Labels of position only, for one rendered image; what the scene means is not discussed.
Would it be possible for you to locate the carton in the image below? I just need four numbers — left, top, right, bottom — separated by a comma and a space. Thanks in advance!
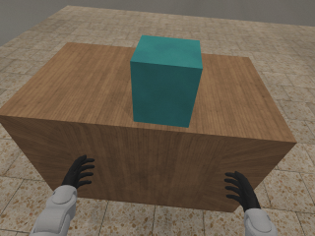
130, 34, 203, 128

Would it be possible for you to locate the robot left hand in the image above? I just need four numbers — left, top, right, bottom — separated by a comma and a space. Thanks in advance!
61, 155, 95, 190

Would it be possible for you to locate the pedestal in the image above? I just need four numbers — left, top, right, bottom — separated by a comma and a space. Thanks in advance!
0, 42, 297, 213

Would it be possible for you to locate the robot right forearm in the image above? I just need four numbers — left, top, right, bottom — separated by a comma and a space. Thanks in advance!
243, 207, 278, 236

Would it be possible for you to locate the robot right hand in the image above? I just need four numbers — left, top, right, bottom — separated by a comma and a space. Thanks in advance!
223, 171, 261, 212

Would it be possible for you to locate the robot left forearm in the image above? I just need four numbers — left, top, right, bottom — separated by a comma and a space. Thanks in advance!
29, 185, 78, 236

